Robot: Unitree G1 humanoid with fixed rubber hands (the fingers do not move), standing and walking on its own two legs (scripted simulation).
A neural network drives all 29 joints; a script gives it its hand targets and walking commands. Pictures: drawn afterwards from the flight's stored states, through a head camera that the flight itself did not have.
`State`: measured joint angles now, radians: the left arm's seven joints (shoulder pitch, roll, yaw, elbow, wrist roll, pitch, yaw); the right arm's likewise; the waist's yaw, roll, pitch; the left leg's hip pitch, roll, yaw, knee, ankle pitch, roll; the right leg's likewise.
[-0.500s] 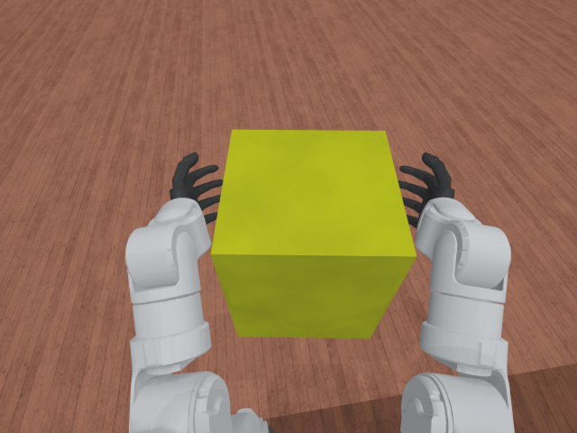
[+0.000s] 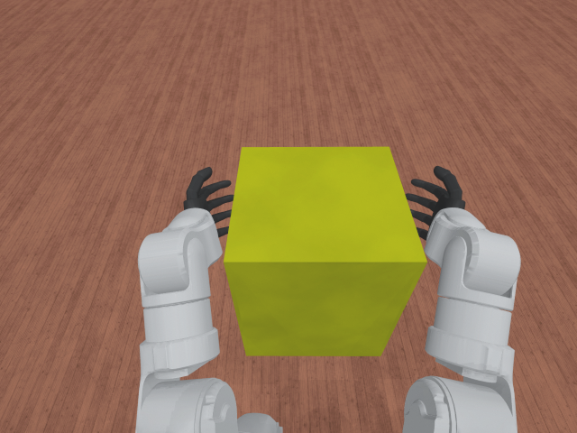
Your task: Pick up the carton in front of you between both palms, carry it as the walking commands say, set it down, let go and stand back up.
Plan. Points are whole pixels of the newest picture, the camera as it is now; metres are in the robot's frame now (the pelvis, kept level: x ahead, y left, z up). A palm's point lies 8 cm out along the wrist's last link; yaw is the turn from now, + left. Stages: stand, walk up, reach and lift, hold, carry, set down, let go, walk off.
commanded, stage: carry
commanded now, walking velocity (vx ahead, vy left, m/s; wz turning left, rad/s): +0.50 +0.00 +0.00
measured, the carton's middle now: (314, 256) +0.35 +0.02 +0.04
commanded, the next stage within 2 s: none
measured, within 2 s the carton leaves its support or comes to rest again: neither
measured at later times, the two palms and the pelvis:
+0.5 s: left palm (248, 113) +0.64 +0.18 +0.09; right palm (410, 125) +0.61 -0.13 +0.10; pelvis +0.30 +0.05 +0.01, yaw -2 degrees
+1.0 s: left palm (267, 53) +0.85 +0.17 +0.12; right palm (400, 55) +0.86 -0.13 +0.11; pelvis +0.63 +0.01 +0.02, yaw +1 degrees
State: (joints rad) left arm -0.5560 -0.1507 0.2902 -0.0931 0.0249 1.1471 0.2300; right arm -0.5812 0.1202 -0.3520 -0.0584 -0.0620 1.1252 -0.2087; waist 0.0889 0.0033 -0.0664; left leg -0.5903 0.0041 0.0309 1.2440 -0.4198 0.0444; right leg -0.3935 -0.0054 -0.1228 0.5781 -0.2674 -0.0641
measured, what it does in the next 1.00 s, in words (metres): walks ahead: left foot, then right foot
